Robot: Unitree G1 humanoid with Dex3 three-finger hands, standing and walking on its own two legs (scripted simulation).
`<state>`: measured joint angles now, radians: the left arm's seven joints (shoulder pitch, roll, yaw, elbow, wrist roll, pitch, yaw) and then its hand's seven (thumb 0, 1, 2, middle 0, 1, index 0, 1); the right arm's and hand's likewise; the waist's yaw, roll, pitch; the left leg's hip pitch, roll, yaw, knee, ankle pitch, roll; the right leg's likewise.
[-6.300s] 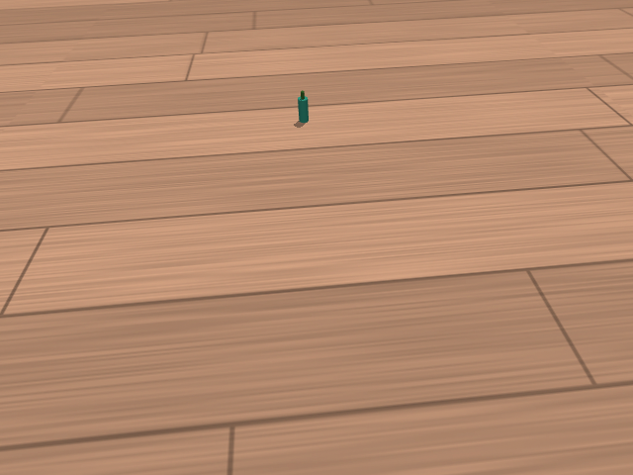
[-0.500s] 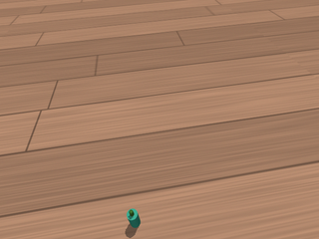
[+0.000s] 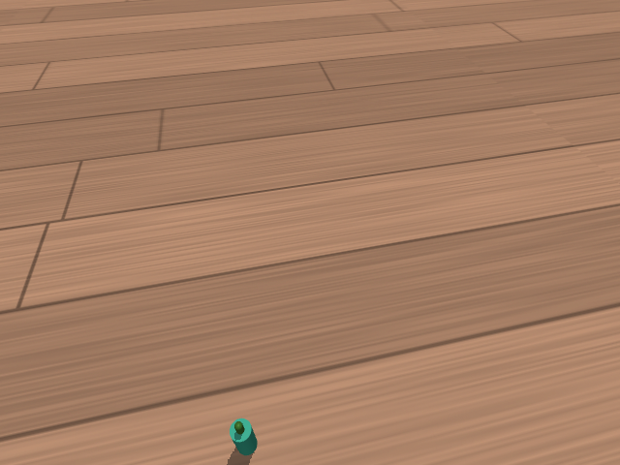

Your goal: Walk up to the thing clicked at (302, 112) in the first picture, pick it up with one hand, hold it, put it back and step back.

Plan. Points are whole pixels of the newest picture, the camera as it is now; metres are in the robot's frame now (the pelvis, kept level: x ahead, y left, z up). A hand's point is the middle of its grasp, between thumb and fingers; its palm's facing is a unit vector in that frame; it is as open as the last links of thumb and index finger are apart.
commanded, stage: walk up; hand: left
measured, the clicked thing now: (242, 435) +0.37 +0.20 -0.68
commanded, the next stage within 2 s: none
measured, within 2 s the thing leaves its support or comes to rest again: neither
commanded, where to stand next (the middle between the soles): +0.05 -0.01 m, yaw +2 degrees
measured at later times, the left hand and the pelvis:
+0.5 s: hand out of the picture +0.08 +0.26 -0.16, palm faces -0.02 -0.94 -0.34, open 7.4 cm; pelvis +0.01 +0.01 +0.00, yaw +0 degrees
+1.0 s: hand out of the picture +0.08 +0.26 -0.15, palm faces -0.03 -0.92 -0.39, open 7.4 cm; pelvis +0.05 -0.01 -0.01, yaw -2 degrees
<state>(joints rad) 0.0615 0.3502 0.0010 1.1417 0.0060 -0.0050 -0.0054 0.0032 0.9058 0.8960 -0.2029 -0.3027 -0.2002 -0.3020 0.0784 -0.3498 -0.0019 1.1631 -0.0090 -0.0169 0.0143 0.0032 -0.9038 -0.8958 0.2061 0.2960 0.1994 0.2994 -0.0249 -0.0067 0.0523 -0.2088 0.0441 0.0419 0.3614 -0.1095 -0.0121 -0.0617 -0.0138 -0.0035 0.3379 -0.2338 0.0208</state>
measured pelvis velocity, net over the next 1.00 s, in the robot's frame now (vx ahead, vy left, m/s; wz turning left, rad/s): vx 0.05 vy -0.01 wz -0.03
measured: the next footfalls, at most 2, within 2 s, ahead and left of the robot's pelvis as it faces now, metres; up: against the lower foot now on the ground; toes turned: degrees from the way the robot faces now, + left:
left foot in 1.18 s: +0.23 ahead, +0.11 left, +0.00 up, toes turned +1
right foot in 1.56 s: +0.07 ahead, -0.12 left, +0.00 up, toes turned -2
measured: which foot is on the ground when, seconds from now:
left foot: down 0.00-0.92, up 0.94-1.00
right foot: down 0.00-1.00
